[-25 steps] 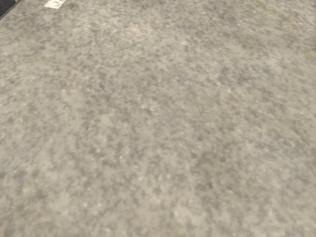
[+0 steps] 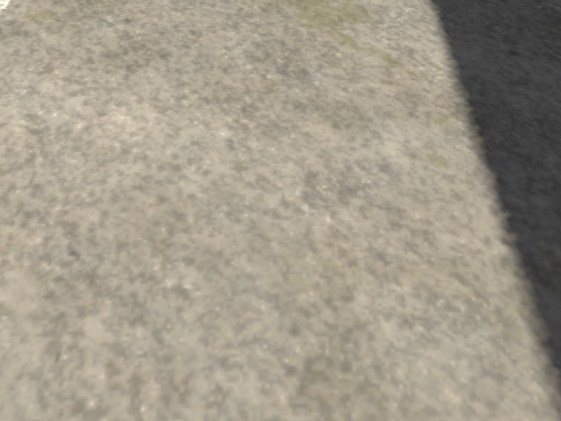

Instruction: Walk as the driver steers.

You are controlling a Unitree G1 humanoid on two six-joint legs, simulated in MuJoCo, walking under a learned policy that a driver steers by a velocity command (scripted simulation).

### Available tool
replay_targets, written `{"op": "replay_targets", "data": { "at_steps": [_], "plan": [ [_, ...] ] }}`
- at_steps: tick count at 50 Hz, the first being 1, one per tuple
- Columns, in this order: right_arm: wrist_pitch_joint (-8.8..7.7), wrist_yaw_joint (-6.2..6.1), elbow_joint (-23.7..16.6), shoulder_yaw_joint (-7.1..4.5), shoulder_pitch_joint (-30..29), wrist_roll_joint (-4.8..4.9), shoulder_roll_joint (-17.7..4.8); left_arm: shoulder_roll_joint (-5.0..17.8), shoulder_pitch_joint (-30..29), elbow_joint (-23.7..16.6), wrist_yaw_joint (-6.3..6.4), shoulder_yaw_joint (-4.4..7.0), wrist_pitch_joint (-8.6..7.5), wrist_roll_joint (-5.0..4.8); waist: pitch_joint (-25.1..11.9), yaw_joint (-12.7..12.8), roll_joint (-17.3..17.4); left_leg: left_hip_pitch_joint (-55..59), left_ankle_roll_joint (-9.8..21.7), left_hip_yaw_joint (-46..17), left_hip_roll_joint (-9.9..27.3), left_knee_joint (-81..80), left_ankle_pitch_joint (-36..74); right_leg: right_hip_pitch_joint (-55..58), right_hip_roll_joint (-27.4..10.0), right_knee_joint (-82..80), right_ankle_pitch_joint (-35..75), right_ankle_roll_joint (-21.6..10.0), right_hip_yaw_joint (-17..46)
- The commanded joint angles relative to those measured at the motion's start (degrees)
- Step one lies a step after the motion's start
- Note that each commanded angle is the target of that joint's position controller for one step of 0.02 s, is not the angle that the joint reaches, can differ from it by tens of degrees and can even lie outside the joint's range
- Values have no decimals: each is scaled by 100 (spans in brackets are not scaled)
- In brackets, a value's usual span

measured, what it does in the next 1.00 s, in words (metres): walks ahead: right foot, then left foot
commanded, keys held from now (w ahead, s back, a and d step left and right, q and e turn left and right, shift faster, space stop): w+e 0.14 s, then w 0.40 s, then w+q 0.46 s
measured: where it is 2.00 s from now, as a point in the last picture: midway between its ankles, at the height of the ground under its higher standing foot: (292, 222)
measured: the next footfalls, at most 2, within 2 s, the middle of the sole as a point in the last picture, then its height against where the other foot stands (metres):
right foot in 0.36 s outside the picture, level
left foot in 0.90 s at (285, 346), level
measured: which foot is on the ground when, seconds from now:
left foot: down 0.00-0.36, up 0.38-0.88, down 0.90-1.00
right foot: up 0.00-0.34, down 0.36-0.92, up 0.94-1.00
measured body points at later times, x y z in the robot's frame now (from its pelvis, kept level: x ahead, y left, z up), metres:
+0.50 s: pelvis +0.25 -0.09 +0.00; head +0.29 -0.11 +0.45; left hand +0.45 +0.15 -0.10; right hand +0.28 -0.38 -0.13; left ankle +0.21 +0.08 -0.65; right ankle +0.28 -0.18 -0.74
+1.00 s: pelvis +0.55 -0.07 -0.01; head +0.59 -0.07 +0.43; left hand +0.63 +0.21 -0.13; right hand +0.70 -0.34 -0.11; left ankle +0.63 +0.00 -0.74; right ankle +0.39 -0.21 -0.64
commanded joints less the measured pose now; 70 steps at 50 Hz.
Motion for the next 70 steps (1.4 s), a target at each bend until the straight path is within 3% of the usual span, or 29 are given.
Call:
{"op": "replay_targets", "data": {
  "at_steps": [1,7,13,15,17,18,19,20,21,22,24,28,34,39,42,44,45,46,47,48,49,50,51,55,60,66,68,69,70],
  "plan": [
    [-116,-19,-196,-198,33,30,-671,255,-87,-517,-26,102,18,9,-70,-42,921,839,915,-1392,1569,-1589,309,-1054,-520,-165,413,40,225],
    [-80,-65,66,-306,166,51,-998,132,-848,-697,-157,28,-20,47,78,-211,636,1175,866,-235,1549,-1744,1158,-1169,-545,-1792,1867,81,50],
    [76,-26,419,-367,724,245,-1278,91,-1796,-1032,-307,-43,-101,42,445,-453,575,1684,788,106,1761,-1653,1275,-765,-281,-3164,1579,-201,-355],
    [148,-38,498,-397,715,307,-1416,251,-1681,-1063,-322,24,-110,88,302,-243,707,1964,712,205,1837,-1162,2599,-323,-62,-3437,1041,-398,-566],
    [209,-83,547,-330,690,308,-1338,672,-291,-655,-267,281,-101,117,-586,546,677,1530,429,667,1485,608,4090,1877,415,-3921,1412,-684,-878],
    [184,-107,420,-189,714,147,-1047,1126,716,-444,-171,442,-58,115,-1299,946,168,183,159,768,1232,2345,2490,3703,-376,-3726,1658,-976,243],
    [61,-32,192,64,1327,30,-324,1734,691,-424,-142,489,-82,87,-1987,330,-1311,-2053,-198,349,192,4376,-2150,5265,-1872,-4324,628,-1976,3286],
    [-73,8,282,-56,847,237,-868,1169,788,-495,-164,334,-140,90,-2275,721,-576,-2562,-152,-675,241,5043,-2366,5158,-2056,-4917,279,-1998,3887],
    [-130,26,73,-128,284,404,-1085,945,528,-425,-189,243,-202,129,-1397,711,-457,-2970,-64,-631,473,5084,-1904,4547,-1820,-4962,821,-1725,2928],
    [-151,-11,52,-100,130,337,-999,786,172,-413,-192,188,-230,110,-961,495,-189,-2830,-30,-585,719,4725,-1383,3786,-1565,-4984,1397,-1542,2221],
    [-76,-20,132,-131,249,180,-950,441,-347,-457,-200,78,-266,189,-563,88,-205,-2179,-78,-650,978,4186,-788,2642,-1213,-5302,2120,-1403,1443],
    [144,-15,170,-80,276,141,-646,546,-421,-279,-156,115,-413,178,-254,-137,-27,-2059,-284,-605,998,3487,-158,2016,-1154,-5900,2520,-1500,807],
    [142,96,-55,15,-672,213,-460,666,-125,67,-54,130,-452,219,204,257,-7,-2088,-216,-528,723,1588,1694,2114,-968,-6187,2296,-1076,-314],
    [126,262,-411,34,-1261,220,-465,761,187,380,-16,176,-355,143,414,465,73,-2437,53,-459,543,864,1449,3151,-1326,-5915,2561,-913,-634],
    [138,349,-542,-27,-1096,183,-596,918,53,398,53,224,-232,119,163,260,-117,-1995,315,-61,225,788,578,3578,-1392,-5143,4571,-702,-873],
    [183,313,-349,-241,10,170,-952,1026,-97,341,136,239,-120,121,-573,-377,-193,-455,587,293,-265,655,359,3402,-1167,-3492,6220,-453,-1187],
    [213,231,-168,-416,922,189,-1327,920,-21,265,192,180,-123,163,-1102,-781,106,1204,851,-328,-35,595,622,2315,-950,-2009,5329,-236,-1252],
    [210,171,-171,-561,1249,199,-1992,190,623,-4,101,-66,-268,319,-1816,-372,1589,3514,1941,-3336,1508,379,54,-281,79,309,1014,191,-1093],
    [182,182,-240,-440,1405,225,-1618,358,344,18,-6,-97,-498,247,-2563,-596,1380,4218,2302,-5239,1979,-622,-616,-1250,538,1131,-1252,179,112],
    [169,164,-231,-354,1232,175,-1323,715,-240,-136,-92,5,-631,5,-1810,-719,1029,3758,1930,-4410,1817,-774,-657,-1753,162,1236,-866,50,361],
    [161,141,-292,-323,890,179,-1204,671,-553,-244,-92,-33,-704,-10,-1174,-566,573,2880,1717,-3676,1584,-803,-302,-1725,-93,812,-378,-24,262],
    [173,128,-373,-276,527,176,-1059,643,-684,-242,-47,-18,-713,116,-709,-332,229,1991,1579,-3103,1362,-872,296,-1476,-292,272,-91,-3,180],
    [175,108,-469,-221,299,116,-919,690,-625,-239,-15,30,-660,197,-524,-116,319,1349,1523,-2740,1191,-1002,840,-1047,-434,-80,112,37,182],
    [155,7,-533,-252,229,125,-1011,445,-512,-270,28,-2,-430,283,-344,107,543,336,1575,-2107,885,-1295,1664,-611,-425,-984,585,370,-3],
    [241,-131,-394,-296,612,202,-1129,201,-1602,-509,-22,-111,-472,236,-178,-310,730,54,1147,-1744,485,-1165,990,-181,-44,-3127,2385,514,-80],
    [302,-149,-146,-265,1022,184,-1036,470,-1897,-590,-194,-27,-624,159,-105,-420,914,1047,991,-2392,1012,-580,756,20,20,-3998,2138,175,0],
    [334,-137,-157,-256,904,170,-1001,591,-1358,-458,-171,58,-663,176,-234,-88,1009,1177,848,-2388,917,-73,1569,724,132,-4313,1819,-92,-204],
    [326,-121,-208,-183,860,145,-809,785,-726,-338,-138,146,-691,240,-745,219,890,983,681,-2143,620,791,1943,1766,-146,-4237,1907,-355,11],
    [298,-133,-314,-80,1068,55,-571,1163,143,-252,-119,244,-693,293,-1585,449,125,-22,420,-1664,120,2438,877,3420,-1116,-4026,1944,-860,1191]
  ]
}}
